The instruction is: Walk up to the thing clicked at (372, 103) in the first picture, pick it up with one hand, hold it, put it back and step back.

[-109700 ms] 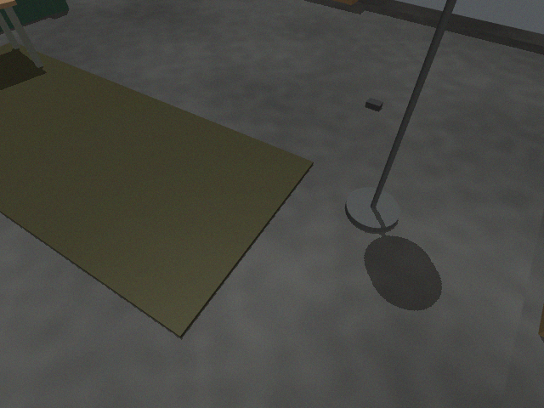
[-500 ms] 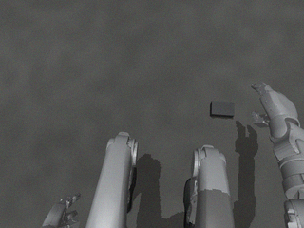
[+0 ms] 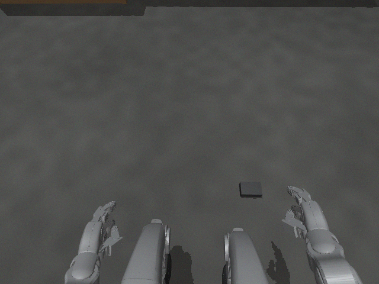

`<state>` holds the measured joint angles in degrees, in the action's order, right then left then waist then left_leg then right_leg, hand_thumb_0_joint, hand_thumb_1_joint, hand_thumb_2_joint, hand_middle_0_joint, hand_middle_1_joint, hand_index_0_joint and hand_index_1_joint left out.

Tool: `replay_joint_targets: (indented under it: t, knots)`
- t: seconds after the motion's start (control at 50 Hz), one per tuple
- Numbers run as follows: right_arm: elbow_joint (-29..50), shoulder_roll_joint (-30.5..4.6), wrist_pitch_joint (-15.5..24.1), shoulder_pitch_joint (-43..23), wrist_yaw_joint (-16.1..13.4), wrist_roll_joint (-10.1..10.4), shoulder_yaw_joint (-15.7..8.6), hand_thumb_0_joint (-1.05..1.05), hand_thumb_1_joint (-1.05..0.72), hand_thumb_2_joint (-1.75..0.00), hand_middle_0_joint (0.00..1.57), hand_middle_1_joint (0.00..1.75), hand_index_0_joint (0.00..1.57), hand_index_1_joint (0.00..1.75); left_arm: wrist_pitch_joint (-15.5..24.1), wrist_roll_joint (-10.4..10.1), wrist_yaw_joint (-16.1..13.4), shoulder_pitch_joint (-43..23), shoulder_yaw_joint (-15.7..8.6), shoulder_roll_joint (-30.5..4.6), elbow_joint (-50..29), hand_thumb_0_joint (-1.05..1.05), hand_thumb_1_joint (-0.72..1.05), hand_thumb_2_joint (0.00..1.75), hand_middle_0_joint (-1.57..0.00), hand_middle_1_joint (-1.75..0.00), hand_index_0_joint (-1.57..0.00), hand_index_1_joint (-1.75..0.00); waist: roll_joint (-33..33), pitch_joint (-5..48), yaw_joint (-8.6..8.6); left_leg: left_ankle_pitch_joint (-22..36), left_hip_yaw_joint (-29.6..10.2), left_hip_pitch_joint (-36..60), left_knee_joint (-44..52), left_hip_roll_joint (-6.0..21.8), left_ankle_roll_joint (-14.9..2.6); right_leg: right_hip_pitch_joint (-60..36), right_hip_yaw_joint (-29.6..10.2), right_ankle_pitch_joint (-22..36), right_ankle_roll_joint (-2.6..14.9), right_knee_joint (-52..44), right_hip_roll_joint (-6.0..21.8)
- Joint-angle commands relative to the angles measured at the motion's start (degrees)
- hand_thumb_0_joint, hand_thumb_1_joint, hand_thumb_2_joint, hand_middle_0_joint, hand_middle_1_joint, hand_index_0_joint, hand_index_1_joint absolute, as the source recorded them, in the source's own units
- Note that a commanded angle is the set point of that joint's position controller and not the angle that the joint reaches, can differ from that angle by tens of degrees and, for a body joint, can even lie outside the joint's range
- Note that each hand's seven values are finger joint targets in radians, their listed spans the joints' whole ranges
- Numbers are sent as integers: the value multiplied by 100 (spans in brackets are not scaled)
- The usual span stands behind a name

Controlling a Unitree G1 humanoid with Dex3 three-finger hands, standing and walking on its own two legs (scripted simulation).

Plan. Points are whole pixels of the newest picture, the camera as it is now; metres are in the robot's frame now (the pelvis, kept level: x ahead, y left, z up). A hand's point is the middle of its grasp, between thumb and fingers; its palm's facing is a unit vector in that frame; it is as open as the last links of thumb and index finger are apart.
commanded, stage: home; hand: right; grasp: from above
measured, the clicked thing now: (250, 189) +0.50 -0.23 -0.59
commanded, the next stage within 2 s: none
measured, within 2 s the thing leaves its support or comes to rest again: neither
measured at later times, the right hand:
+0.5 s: hand (319, 235) +0.21 -0.18 +0.06, palm faces +0.06 +0.98 -0.21, open 7.4 cm
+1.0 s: hand (318, 235) +0.21 -0.18 +0.06, palm faces +0.05 +0.98 -0.21, open 7.4 cm
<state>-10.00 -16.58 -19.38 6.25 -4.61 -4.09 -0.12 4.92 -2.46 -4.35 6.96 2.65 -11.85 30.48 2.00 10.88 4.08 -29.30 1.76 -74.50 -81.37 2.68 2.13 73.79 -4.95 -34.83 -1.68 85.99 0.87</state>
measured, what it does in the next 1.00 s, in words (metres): rises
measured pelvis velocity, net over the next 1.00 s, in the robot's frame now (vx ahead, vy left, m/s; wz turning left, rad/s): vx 0.05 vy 0.00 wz -0.01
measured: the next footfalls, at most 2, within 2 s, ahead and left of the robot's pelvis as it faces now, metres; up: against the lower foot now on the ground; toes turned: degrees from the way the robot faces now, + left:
none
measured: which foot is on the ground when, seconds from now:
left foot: down 0.00-1.00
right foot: down 0.00-1.00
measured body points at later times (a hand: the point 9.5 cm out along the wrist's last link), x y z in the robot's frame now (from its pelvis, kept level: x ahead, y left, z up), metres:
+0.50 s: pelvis +0.05 +0.00 +0.11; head +0.06 +0.00 +0.56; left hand +0.22 +0.25 +0.05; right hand +0.21 -0.23 +0.08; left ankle +0.08 +0.15 -0.57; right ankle +0.05 -0.13 -0.57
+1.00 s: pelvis +0.05 +0.00 +0.11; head +0.07 +0.00 +0.56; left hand +0.21 +0.24 +0.04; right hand +0.21 -0.23 +0.08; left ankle +0.08 +0.15 -0.57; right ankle +0.05 -0.13 -0.57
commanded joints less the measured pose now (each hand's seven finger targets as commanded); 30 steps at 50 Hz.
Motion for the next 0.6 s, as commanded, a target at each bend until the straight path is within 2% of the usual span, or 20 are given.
replay_joint_targets:
  t: [0.0,0.02,0.04,0.1,0.12,0.14,0.2,0.26,0.32,0.44,0.5,0.58]
  knots:
    - [1410,-578,-7,1,-157,404,-572,0,-90,-90,20,30,20,30,420,-43,-304,238,-318,-755,-678,0,90,90,-20,-30,-20,-30,132,1615,78,328,-63,2279,1940,-210,-269,-1792,78,500,269,-2080,-141]
    - [1515,-517,-66,220,-156,499,-640,0,-90,-90,20,30,20,30,464,-44,-355,303,-301,-741,-726,0,90,90,-20,-30,-20,-30,96,1655,39,445,-65,2543,2081,-214,-266,-1967,116,644,268,-2183,-146]
    - [1626,-463,-102,296,-143,558,-616,0,-90,-90,20,30,20,30,508,-36,-404,330,-302,-729,-700,0,90,90,-20,-30,-20,-30,107,1613,76,634,-52,2700,2205,-232,-255,-2091,149,853,271,-2257,-151]
    - [1800,-288,-229,821,-85,695,-635,0,-90,-90,20,30,20,30,610,-1,-505,514,-311,-758,-704,0,90,90,-20,-30,-20,-30,251,1430,22,1111,24,3028,2438,-258,-261,-2683,131,1441,204,-2634,-120]
    - [1937,-330,-265,984,-71,736,-678,0,-90,-90,20,30,20,30,636,3,-532,538,-307,-744,-747,0,90,90,-20,-30,-20,-30,181,1354,-39,1151,52,3220,2608,-267,-240,-2822,115,1487,206,-2777,-125]
    - [2024,-267,-306,1161,-61,755,-653,0,-90,-90,20,30,20,30,667,5,-561,575,-308,-729,-799,0,90,90,-20,-30,-20,-30,127,1263,-14,1189,62,3355,2742,-284,-241,-2929,122,1538,207,-2889,-123]
    - [2338,-180,-394,1583,-11,835,-638,0,-90,-90,20,30,20,30,750,34,-615,660,-305,-682,-840,0,90,90,-20,-30,-20,-30,104,1065,-106,1407,117,3761,3076,-306,-228,-3259,174,1802,196,-3202,-132]
    - [2659,-203,-464,1927,38,806,-620,0,-90,-90,20,30,20,30,835,57,-667,669,-313,-674,-925,0,90,90,-20,-30,-20,-30,77,753,-167,1375,151,3953,3388,-335,-219,-3469,227,1776,212,-3452,-148]
    - [2714,-88,-494,2122,119,759,-468,0,-90,-90,20,30,20,30,931,96,-699,671,-323,-671,-921,0,90,90,-20,-30,-20,-30,-17,419,-97,1295,214,3949,3559,-354,-204,-3583,236,1708,226,-3636,-137]
    - [2796,-131,-529,2188,281,726,-499,0,-90,-90,20,30,20,30,1107,154,-697,588,-381,-744,-955,0,90,90,-20,-30,-20,-30,-173,24,-119,1012,322,3981,3759,-351,-165,-3635,301,1462,251,-3850,-154]
    - [2760,-134,-491,1985,341,708,-492,0,-90,-90,20,30,20,30,1198,186,-682,554,-393,-759,-904,0,90,90,-20,-30,-20,-30,-115,-21,-91,925,326,3946,3754,-351,-164,-3691,309,1368,242,-3891,-149]
    - [2857,-202,-424,2058,362,668,-547,0,-90,-90,20,30,20,30,1256,210,-654,582,-434,-785,-876,0,90,90,-20,-30,-20,-30,165,345,-145,1394,331,4118,3544,-350,-206,-3897,274,1944,172,-3846,-138]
